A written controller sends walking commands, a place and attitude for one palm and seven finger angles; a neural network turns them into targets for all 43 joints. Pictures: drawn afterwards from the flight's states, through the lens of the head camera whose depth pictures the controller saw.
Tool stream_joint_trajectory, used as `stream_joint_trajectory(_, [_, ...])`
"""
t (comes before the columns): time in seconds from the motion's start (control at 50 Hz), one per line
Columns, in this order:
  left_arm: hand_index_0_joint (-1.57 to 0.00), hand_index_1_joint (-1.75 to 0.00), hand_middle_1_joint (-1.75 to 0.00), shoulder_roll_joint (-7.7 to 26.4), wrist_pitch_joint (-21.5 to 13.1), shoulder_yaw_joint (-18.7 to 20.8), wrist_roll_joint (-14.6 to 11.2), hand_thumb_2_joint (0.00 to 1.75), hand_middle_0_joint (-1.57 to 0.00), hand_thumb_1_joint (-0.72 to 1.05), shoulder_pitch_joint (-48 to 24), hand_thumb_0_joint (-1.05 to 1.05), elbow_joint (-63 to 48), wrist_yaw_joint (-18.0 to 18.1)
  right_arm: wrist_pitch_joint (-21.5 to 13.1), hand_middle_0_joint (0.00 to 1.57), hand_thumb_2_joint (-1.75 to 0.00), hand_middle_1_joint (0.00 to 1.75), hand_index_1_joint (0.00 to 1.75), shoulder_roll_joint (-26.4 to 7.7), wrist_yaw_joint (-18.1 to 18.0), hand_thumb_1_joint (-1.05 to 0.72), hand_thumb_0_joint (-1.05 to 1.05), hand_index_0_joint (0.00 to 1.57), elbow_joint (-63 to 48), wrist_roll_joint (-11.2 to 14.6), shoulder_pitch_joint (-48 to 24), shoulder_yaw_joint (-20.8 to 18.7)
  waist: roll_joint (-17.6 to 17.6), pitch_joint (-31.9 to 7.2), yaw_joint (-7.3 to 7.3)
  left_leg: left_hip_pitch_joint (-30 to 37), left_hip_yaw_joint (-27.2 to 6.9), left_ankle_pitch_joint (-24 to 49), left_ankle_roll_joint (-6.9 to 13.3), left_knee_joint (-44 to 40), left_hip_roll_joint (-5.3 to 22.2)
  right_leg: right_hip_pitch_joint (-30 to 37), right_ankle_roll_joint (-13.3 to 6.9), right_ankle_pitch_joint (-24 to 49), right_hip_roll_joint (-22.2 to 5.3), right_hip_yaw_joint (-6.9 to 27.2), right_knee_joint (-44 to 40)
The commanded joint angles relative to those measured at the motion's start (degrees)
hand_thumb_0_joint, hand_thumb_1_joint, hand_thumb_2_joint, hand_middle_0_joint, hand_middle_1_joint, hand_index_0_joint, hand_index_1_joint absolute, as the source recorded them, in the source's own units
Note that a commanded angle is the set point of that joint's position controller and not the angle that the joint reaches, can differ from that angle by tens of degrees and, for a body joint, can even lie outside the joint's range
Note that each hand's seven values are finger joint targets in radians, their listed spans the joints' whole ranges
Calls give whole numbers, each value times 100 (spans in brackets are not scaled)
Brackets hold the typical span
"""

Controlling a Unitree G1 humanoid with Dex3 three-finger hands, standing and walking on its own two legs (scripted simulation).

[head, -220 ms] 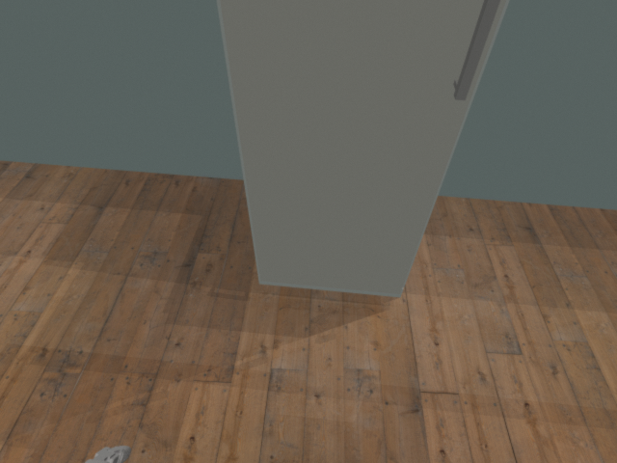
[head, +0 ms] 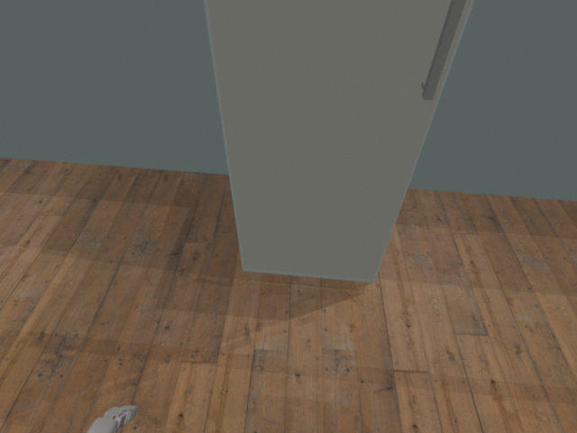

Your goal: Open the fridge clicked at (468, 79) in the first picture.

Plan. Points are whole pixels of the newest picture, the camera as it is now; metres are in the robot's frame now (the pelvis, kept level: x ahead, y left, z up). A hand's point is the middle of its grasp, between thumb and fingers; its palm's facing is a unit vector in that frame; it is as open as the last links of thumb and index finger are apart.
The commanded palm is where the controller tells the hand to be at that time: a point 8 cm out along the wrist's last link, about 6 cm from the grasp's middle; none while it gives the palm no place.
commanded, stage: stand and wait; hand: right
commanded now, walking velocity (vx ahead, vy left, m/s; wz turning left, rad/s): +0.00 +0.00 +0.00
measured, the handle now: (444, 33) +0.78 -0.26 +0.23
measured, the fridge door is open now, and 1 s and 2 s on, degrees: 0 0 0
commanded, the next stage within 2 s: look at it before walking up in 0.60 s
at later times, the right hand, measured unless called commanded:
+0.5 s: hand out of the picture +0.06 -0.23 -0.16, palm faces -0.03 +0.94 -0.33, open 7.3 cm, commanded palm none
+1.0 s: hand out of the picture +0.07 -0.22 -0.15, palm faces -0.02 +0.95 -0.32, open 7.3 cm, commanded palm none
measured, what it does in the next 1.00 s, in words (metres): stands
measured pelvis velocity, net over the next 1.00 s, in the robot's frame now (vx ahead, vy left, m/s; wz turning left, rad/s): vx -0.01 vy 0.02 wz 0.00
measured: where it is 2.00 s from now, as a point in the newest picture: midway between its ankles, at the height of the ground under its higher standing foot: outside the picture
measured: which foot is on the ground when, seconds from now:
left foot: down 0.00-1.00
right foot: down 0.00-1.00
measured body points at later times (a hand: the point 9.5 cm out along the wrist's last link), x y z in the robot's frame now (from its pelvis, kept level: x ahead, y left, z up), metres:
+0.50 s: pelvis -0.01 +0.01 +0.00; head +0.00 +0.01 +0.45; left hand +0.06 +0.31 -0.13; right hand +0.06 -0.28 -0.13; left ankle -0.01 +0.14 -0.74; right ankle -0.01 -0.11 -0.74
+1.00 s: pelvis -0.01 +0.02 +0.01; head -0.01 +0.02 +0.46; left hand +0.07 +0.31 -0.13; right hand +0.07 -0.27 -0.13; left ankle -0.01 +0.14 -0.74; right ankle -0.01 -0.11 -0.74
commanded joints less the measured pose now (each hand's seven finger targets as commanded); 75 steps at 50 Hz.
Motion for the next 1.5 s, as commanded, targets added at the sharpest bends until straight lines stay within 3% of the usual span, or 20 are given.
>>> stream_joint_trajectory(0.0, [-20,-30,-30,1183,-126,308,-30,90,-20,90,-208,0,-301,69,-174,20,-90,30,30,-1179,-81,-90,0,20,-337,11,-238,-276,-5,-293,44,98,-366,1165,312,-426,465,68,-116,1211,-728,528,-508])
stream_joint_trajectory(0.42, [-20,-30,-30,1152,-99,247,-56,90,-20,90,-35,0,180,67,-184,20,-90,30,30,-1128,-77,-90,0,20,62,30,-118,-257,-31,-157,30,147,-479,800,310,-781,487,77,-39,821,-768,555,-759])
stream_joint_trajectory(1.32, [-20,-30,-30,1111,-104,203,-63,90,-20,90,54,0,288,88,-209,20,-90,30,30,-1077,-86,-90,0,20,166,27,-19,-269,-16,-198,24,292,-459,1212,294,-954,483,310,18,1200,-809,542,-871])
stream_joint_trajectory(1.36, [-20,-30,-30,504,-13,59,-33,90,-20,90,385,0,417,56,-128,20,-90,30,30,-516,-110,-90,0,20,315,18,350,-160,52,-285,1,349,-422,411,231,-940,502,218,75,603,-707,415,-697])
stream_joint_trajectory(1.4, [-20,-30,-30,402,63,60,11,90,-20,90,564,0,434,31,-52,20,-90,30,30,-557,-80,-90,0,20,335,-18,583,-205,293,141,-63,184,-732,-1152,338,-1185,596,-394,64,-557,-457,272,-421])
stream_joint_trajectory(1.44, [-20,-30,-30,338,97,89,39,90,-20,90,647,0,318,18,-25,20,-90,30,30,-749,-57,-90,0,20,301,-38,875,-323,794,507,-172,204,-1394,-2262,641,-1653,1077,-1163,92,-1006,-219,-31,351])
stream_joint_trajectory(1.46, [-20,-30,-30,318,94,117,44,90,-20,90,674,0,239,18,-33,20,-90,30,30,-827,-67,-90,0,20,277,-41,1077,-385,1004,528,-241,347,-1756,-2502,859,-1849,1402,-1472,77,-1030,-215,-116,881])
stream_joint_trajectory(1.48, [-20,-30,-30,325,71,163,51,90,-20,90,645,0,147,4,-70,20,-90,30,30,-822,-71,-90,0,20,251,-42,1207,-432,936,591,-270,395,-1971,-2402,1072,-1894,1653,-1717,54,-1110,-316,-89,1329])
